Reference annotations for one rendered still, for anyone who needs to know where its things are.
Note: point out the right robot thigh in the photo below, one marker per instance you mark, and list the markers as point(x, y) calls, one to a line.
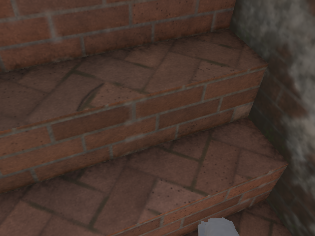
point(218, 226)

